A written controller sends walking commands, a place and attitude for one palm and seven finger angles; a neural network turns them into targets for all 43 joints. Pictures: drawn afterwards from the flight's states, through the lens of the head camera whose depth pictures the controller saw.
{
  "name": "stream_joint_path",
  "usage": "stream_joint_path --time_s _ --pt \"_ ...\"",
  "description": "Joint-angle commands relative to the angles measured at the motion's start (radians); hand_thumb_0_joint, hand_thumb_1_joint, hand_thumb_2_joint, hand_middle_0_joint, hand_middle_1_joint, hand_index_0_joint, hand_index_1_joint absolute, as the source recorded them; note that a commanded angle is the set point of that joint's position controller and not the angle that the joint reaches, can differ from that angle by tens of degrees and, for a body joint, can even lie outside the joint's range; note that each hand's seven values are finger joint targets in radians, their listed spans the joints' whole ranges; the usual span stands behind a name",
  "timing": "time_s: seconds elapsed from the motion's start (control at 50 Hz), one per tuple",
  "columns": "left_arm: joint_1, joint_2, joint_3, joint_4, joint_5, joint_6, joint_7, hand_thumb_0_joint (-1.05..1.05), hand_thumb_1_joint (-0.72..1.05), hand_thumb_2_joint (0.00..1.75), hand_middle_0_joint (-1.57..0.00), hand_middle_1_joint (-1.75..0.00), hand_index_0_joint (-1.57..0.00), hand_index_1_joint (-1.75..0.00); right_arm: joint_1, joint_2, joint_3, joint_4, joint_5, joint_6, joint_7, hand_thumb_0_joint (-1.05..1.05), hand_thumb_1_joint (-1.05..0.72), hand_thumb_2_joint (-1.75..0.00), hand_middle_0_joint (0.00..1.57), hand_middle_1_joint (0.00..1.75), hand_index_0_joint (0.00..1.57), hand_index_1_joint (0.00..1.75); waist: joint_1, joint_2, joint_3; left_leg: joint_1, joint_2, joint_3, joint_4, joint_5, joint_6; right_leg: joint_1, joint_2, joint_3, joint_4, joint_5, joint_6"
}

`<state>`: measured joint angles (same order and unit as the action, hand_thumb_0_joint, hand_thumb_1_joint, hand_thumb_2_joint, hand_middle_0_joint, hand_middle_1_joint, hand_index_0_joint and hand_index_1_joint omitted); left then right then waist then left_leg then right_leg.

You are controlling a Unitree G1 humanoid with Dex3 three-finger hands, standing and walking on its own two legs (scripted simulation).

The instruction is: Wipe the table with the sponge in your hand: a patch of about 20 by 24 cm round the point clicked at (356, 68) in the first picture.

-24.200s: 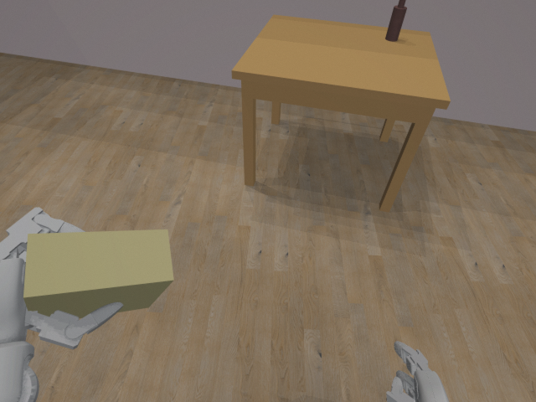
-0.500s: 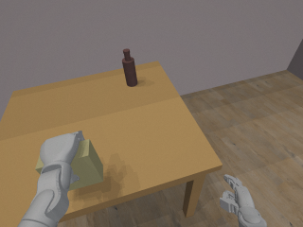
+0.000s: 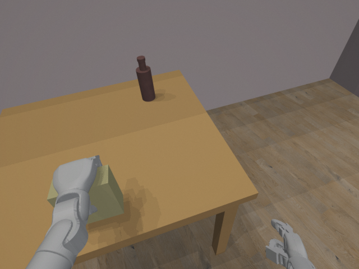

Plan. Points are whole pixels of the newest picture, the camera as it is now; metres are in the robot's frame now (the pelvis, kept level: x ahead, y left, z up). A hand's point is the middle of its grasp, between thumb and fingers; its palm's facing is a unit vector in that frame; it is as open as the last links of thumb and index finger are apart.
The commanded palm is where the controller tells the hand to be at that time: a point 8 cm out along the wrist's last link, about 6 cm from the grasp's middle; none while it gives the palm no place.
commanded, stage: move the sponge above the wiping area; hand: left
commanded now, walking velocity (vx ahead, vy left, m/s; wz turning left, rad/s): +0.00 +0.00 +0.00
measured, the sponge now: (93, 201) +0.26 +0.27 -0.03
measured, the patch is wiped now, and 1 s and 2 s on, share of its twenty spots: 0.00 0.00 0.00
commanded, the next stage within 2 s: lower the sponge onto the table in 0.80 s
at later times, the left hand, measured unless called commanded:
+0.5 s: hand (92, 184) +0.29 +0.27 +0.01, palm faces -0.07 -0.08 -0.99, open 10.2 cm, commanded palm +0.26 +0.27 +0.08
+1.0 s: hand (88, 189) +0.27 +0.27 +0.02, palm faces -0.06 -0.09 -0.99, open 10.2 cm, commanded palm +0.25 +0.26 +0.08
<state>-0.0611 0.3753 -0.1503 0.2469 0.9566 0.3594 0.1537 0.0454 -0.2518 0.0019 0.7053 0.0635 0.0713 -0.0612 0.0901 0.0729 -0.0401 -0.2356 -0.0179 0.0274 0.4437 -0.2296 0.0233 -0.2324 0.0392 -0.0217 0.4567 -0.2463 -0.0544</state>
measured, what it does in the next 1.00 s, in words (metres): stands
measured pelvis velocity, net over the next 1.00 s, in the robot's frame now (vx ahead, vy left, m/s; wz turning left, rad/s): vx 0.01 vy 0.00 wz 0.01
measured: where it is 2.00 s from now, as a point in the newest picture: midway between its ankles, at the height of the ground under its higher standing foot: outside the picture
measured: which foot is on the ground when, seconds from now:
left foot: down 0.00-1.00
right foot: down 0.00-1.00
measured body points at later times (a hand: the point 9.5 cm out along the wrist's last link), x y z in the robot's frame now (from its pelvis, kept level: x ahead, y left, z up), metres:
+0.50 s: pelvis +0.00 +0.00 +0.00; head +0.01 -0.03 +0.45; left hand +0.29 +0.27 +0.07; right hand +0.22 -0.23 -0.11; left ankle +0.00 +0.11 -0.74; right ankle +0.00 -0.09 -0.74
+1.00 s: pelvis +0.01 +0.00 +0.00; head +0.00 -0.03 +0.45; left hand +0.27 +0.27 +0.07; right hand +0.24 -0.22 -0.09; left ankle +0.00 +0.11 -0.74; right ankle +0.00 -0.09 -0.74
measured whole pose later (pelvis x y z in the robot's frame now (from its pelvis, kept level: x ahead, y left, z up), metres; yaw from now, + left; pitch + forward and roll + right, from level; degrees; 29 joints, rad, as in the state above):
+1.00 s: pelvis +0.01 +0.00 +0.00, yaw +1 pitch +2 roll +0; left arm -0.07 0.35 -0.18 0.30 0.96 0.38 0.19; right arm 0.04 -0.25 -0.01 0.70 0.07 0.10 -0.05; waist 0.09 0.07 -0.06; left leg -0.24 -0.02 0.02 0.46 -0.24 0.03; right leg -0.23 0.04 -0.03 0.46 -0.26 -0.05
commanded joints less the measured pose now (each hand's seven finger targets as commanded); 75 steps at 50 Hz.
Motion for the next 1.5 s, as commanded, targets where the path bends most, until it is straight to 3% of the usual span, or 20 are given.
stream_joint_path --time_s 0.0,0.08,0.22,0.4,0.48,0.52,0.58,0.64,0.68,0.7,0.78,0.8,0.92,0.96,1.08,1.22,1.34,1.38,1.4,1.48 --pt "-0.282 0.194 0.108 -0.185 0.032 0.011 0.044 0.0 0.1 1.3 -1.2 -1.6 -1.2 -1.6 -0.19 -0.117 -0.033 -0.17 0.004 -0.05 0.001 0.0 -0.9 -0.9 0.2 0.3 0.2 0.3 -0.002 -0.057 -0.234 0.081 -0.01 -0.082 -0.017 0.235 0.024 0.076 -0.024 0.103 -0.058 0.261 -0.022" --pt "-0.303 0.24 0.142 -0.161 0.035 -0.001 0.047 0.0 0.1 1.3 -1.2 -1.6 -1.2 -1.6 -0.176 -0.124 -0.04 -0.16 0.004 -0.049 -0.002 0.0 -0.9 -0.9 0.2 0.3 0.2 0.3 -0.003 -0.049 -0.225 0.087 -0.012 -0.084 -0.011 0.221 0.027 0.056 -0.019 0.128 -0.063 0.248 -0.027" --pt "-0.356 0.187 0.099 -0.125 0.043 -0.04 0.072 0.0 0.1 1.3 -1.2 -1.6 -1.2 -1.6 -0.148 -0.114 -0.047 -0.153 0.007 -0.055 -0.002 0.0 -0.9 -0.9 0.2 0.3 0.2 0.3 -0.017 -0.048 -0.253 0.084 -0.007 -0.077 0.005 0.224 0.031 0.037 -0.024 0.104 -0.047 0.248 -0.022" --pt "-0.38 0.184 0.1 -0.094 0.044 -0.017 0.097 0.0 0.1 1.3 -1.2 -1.6 -1.2 -1.6 -0.157 -0.115 -0.046 -0.157 0.009 -0.042 0.002 0.0 -0.9 -0.9 0.2 0.3 0.2 0.3 -0.008 -0.016 -0.281 0.082 -0.007 -0.081 0.004 0.234 0.025 0.052 -0.026 0.087 -0.039 0.246 -0.024" --pt "-0.305 0.227 0.148 -0.059 0.036 0.008 0.088 0.0 0.1 1.3 -1.2 -1.6 -1.2 -1.6 -0.162 -0.127 -0.047 -0.155 0.009 -0.03 0.005 0.0 -0.9 -0.9 0.2 0.3 0.2 0.3 0.006 -0.06 -0.258 0.056 -0.013 -0.085 -0.005 0.233 0.023 0.075 -0.023 0.111 -0.045 0.268 -0.026" --pt "-0.324 0.164 0.082 -0.096 0.036 0.008 0.077 0.0 0.1 1.3 -1.2 -1.6 -1.2 -1.6 -0.167 -0.117 -0.044 -0.167 0.012 -0.033 0.01 0.0 -0.9 -0.9 0.2 0.3 0.2 0.3 -0.006 -0.066 -0.263 0.07 -0.009 -0.083 -0.001 0.252 0.026 0.068 -0.027 0.094 -0.04 0.285 -0.021" --pt "-0.312 0.208 0.12 -0.094 0.038 0.01 0.071 0.0 0.1 1.3 -1.2 -1.6 -1.2 -1.6 -0.165 -0.127 -0.046 -0.16 0.008 -0.029 0.009 0.0 -0.9 -0.9 0.2 0.3 0.2 0.3 -0.003 -0.055 -0.247 0.077 -0.01 -0.089 -0.002 0.247 0.027 0.06 -0.021 0.113 -0.05 0.276 -0.026" --pt "-0.32 0.166 0.077 -0.138 0.039 -0.008 0.067 0.0 0.1 1.3 -1.2 -1.6 -1.2 -1.6 -0.162 -0.117 -0.046 -0.17 0.007 -0.035 0.009 0.0 -0.9 -0.9 0.2 0.3 0.2 0.3 -0.009 -0.055 -0.266 0.088 -0.008 -0.083 0.004 0.266 0.032 0.068 -0.028 0.097 -0.041 0.304 -0.022" --pt "-0.353 0.239 0.139 -0.132 0.047 -0.012 0.075 0.0 0.1 1.3 -1.2 -1.6 -1.2 -1.6 -0.159 -0.124 -0.048 -0.154 0.004 -0.033 0.006 0.0 -0.9 -0.9 0.2 0.3 0.2 0.3 -0.007 -0.053 -0.254 0.089 -0.009 -0.092 0.001 0.248 0.029 0.058 -0.02 0.118 -0.049 0.275 -0.027" --pt "-0.371 0.174 0.081 -0.169 0.041 -0.022 0.075 0.0 0.1 1.3 -1.2 -1.6 -1.2 -1.6 -0.154 -0.115 -0.046 -0.166 0.005 -0.036 0.005 0.0 -0.9 -0.9 0.2 0.3 0.2 0.3 -0.019 -0.029 -0.269 0.096 -0.006 -0.082 0.001 0.256 0.031 0.065 -0.026 0.094 -0.04 0.287 -0.023" --pt "-0.344 0.213 0.121 -0.17 0.052 -0.021 0.089 0.0 0.1 1.3 -1.2 -1.6 -1.2 -1.6 -0.167 -0.118 -0.048 -0.158 0.003 -0.039 0.009 0.0 -0.9 -0.9 0.2 0.3 0.2 0.3 -0.002 -0.02 -0.261 0.105 -0.007 -0.098 0.001 0.271 0.022 0.056 -0.019 0.112 -0.041 0.285 -0.032" --pt "-0.332 0.169 0.088 -0.184 0.041 -0.02 0.089 0.0 0.1 1.3 -1.2 -1.6 -1.2 -1.6 -0.164 -0.113 -0.048 -0.166 0.005 -0.042 0.01 0.0 -0.9 -0.9 0.2 0.3 0.2 0.3 -0.006 0.001 -0.28 0.11 -0.004 -0.086 0.003 0.28 0.025 0.068 -0.025 0.092 -0.034 0.3 -0.028" --pt "-0.273 0.172 0.091 -0.136 0.03 0.026 0.07 0.0 0.1 1.3 -1.2 -1.6 -1.2 -1.6 -0.183 -0.116 -0.04 -0.165 0.011 -0.028 0.015 0.0 -0.9 -0.9 0.2 0.3 0.2 0.3 -0.003 -0.082 -0.226 0.078 -0.008 -0.089 -0.01 0.249 0.024 0.068 -0.024 0.098 -0.053 0.283 -0.024" --pt "-0.318 0.149 0.055 -0.137 0.036 0.031 0.059 0.0 0.1 1.3 -1.2 -1.6 -1.2 -1.6 -0.19 -0.114 -0.036 -0.168 0.011 -0.024 0.011 0.0 -0.9 -0.9 0.2 0.3 0.2 0.3 -0.013 -0.071 -0.208 0.081 -0.009 -0.085 -0.013 0.23 0.027 0.051 -0.027 0.098 -0.063 0.258 -0.022" --pt "-0.346 0.219 0.116 -0.156 0.051 -0.011 0.057 0.0 0.1 1.3 -1.2 -1.6 -1.2 -1.6 -0.177 -0.114 -0.04 -0.163 0.001 -0.029 0.003 0.0 -0.9 -0.9 0.2 0.3 0.2 0.3 -0.001 -0.01 -0.245 0.103 -0.013 -0.093 -0.013 0.223 0.027 0.058 -0.019 0.115 -0.062 0.232 -0.031" --pt "-0.351 0.137 0.056 -0.119 0.042 -0.015 0.068 0.0 0.1 1.3 -1.2 -1.6 -1.2 -1.6 -0.175 -0.109 -0.038 -0.163 0.008 -0.034 0.009 0.0 -0.9 -0.9 0.2 0.3 0.2 0.3 -0.012 -0.054 -0.225 0.084 -0.005 -0.092 -0.013 0.206 0.023 0.03 -0.022 0.09 -0.058 0.209 -0.026" --pt "-0.349 0.164 0.083 -0.061 0.049 -0.008 0.075 0.0 0.1 1.3 -1.2 -1.6 -1.2 -1.6 -0.169 -0.117 -0.042 -0.156 0.008 -0.027 0.005 0.0 -0.9 -0.9 0.2 0.3 0.2 0.3 -0.008 -0.084 -0.239 0.061 -0.012 -0.08 -0.008 0.19 0.03 0.046 -0.025 0.103 -0.059 0.216 -0.022" --pt "-0.359 0.218 0.132 -0.078 0.056 -0.018 0.085 0.0 0.1 1.3 -1.2 -1.6 -1.2 -1.6 -0.163 -0.125 -0.047 -0.151 0.003 -0.026 0.003 0.0 -0.9 -0.9 0.2 0.3 0.2 0.3 0.0 -0.048 -0.253 0.065 -0.015 -0.084 -0.009 0.193 0.027 0.054 -0.02 0.122 -0.055 0.219 -0.028" --pt "-0.363 0.165 0.087 -0.084 0.051 -0.024 0.086 0.0 0.1 1.3 -1.2 -1.6 -1.2 -1.6 -0.158 -0.115 -0.045 -0.16 0.005 -0.028 0.002 0.0 -0.9 -0.9 0.2 0.3 0.2 0.3 -0.011 -0.042 -0.252 0.06 -0.013 -0.08 -0.007 0.19 0.03 0.053 -0.025 0.098 -0.05 0.216 -0.023" --pt "-0.343 0.214 0.14 -0.07 0.06 -0.034 0.108 0.0 0.1 1.3 -1.2 -1.6 -1.2 -1.6 -0.152 -0.124 -0.054 -0.146 0.003 -0.031 0.006 0.0 -0.9 -0.9 0.2 0.3 0.2 0.3 -0.003 -0.032 -0.263 0.067 -0.01 -0.087 0.003 0.213 0.024 0.041 -0.018 0.118 -0.042 0.239 -0.03"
